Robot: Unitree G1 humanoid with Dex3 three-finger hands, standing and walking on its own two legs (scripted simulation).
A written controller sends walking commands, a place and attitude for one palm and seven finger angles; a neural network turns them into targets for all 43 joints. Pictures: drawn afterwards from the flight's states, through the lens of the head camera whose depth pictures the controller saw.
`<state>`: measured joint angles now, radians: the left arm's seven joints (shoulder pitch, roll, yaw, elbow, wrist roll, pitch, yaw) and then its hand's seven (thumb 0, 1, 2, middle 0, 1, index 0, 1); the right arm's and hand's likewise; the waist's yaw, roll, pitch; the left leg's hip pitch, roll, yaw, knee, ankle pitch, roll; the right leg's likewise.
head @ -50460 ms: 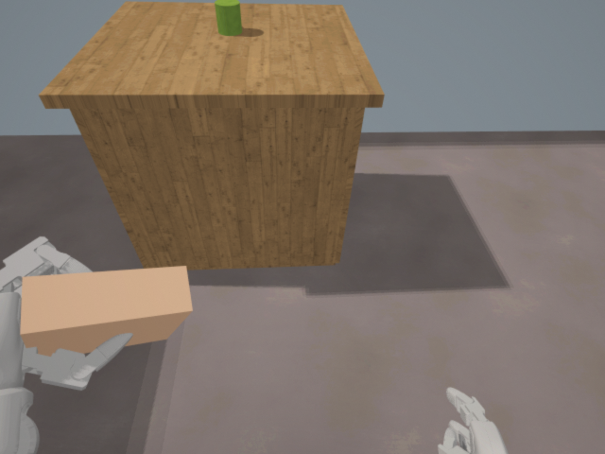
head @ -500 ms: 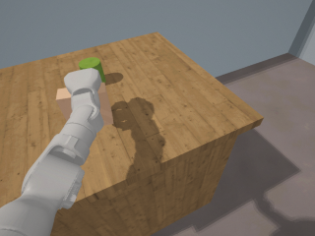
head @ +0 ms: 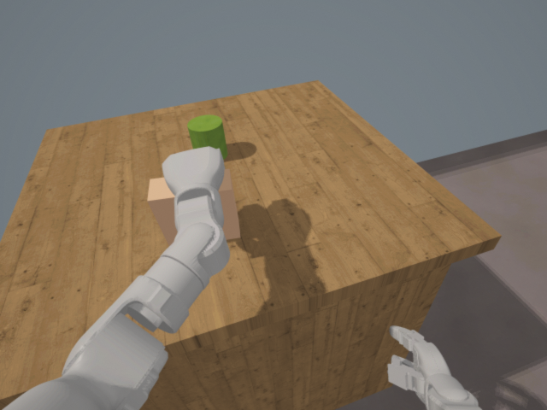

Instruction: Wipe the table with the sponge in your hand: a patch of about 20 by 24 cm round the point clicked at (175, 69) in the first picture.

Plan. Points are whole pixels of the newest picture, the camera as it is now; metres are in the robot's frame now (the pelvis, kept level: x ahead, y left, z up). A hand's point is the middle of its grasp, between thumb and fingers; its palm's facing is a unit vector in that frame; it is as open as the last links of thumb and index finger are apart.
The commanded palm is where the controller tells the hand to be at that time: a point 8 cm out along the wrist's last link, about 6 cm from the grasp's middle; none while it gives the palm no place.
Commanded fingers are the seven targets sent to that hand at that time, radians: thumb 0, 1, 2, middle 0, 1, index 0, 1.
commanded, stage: wipe back along the third lane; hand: left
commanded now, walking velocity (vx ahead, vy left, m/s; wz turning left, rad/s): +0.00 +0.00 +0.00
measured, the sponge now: (201, 219) +0.39 +0.17 +0.09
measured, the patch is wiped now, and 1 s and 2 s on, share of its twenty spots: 1.00 1.00 1.00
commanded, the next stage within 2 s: slide back across to the middle lane in 0.94 s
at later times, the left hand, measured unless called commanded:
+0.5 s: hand (216, 217) +0.35 +0.13 +0.15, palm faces +0.15 -0.08 -0.99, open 9.1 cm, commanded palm +0.30 +0.12 +0.17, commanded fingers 0.00 0.10 1.30 -1.20 -1.60 -1.20 -1.60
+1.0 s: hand (225, 239) +0.30 +0.10 +0.15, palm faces +0.21 -0.15 -0.97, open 9.0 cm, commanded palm +0.25 +0.10 +0.16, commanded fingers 0.00 0.10 1.30 -1.20 -1.60 -1.20 -1.60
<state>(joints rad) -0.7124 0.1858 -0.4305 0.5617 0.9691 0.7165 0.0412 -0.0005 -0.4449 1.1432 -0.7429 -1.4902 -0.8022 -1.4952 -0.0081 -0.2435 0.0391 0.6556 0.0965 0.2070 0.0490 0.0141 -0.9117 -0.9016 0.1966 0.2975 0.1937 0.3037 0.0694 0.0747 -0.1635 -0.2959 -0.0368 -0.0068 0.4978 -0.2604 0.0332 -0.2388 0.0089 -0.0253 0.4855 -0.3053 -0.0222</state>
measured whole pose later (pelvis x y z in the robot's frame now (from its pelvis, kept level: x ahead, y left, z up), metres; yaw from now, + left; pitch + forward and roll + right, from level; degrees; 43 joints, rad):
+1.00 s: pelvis -0.02 -0.05 +0.00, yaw -2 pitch -2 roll +1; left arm -0.27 0.27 -0.38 -0.01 0.95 0.69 0.04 0.04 -0.41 1.11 -0.69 -1.52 -0.80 -1.48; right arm 0.01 -0.27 0.04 0.62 0.10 0.20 0.06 0.02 -0.91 -0.90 0.19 0.30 0.19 0.30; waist 0.08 0.12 -0.12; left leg -0.21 0.03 0.00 0.50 -0.25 -0.01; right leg -0.18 0.07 -0.02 0.52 -0.31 -0.09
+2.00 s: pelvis -0.03 -0.04 +0.00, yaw -2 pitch -3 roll +1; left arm -0.18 0.41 -0.24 -0.11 0.88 0.62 -0.03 -0.03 -0.45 1.11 -0.77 -1.45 -0.86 -1.40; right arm 0.01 -0.26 0.06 0.63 0.09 0.12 -0.03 0.02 -0.91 -0.90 0.20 0.30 0.19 0.30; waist 0.09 0.12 -0.07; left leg -0.20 0.02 0.00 0.48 -0.22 -0.02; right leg -0.18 0.06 -0.01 0.51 -0.28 -0.08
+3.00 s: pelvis -0.03 -0.05 +0.00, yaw -1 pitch +2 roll +1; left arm -0.62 0.49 -0.13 0.60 0.96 0.39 -0.09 -0.01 -0.51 1.15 -0.80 -1.41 -0.86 -1.44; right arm 0.16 -0.31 0.03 0.71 0.09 0.12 -0.05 0.02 -0.91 -0.90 0.20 0.30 0.19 0.30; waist 0.02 0.10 -0.10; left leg -0.32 0.02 -0.02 0.49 -0.22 0.00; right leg -0.27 0.07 -0.03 0.50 -0.27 -0.08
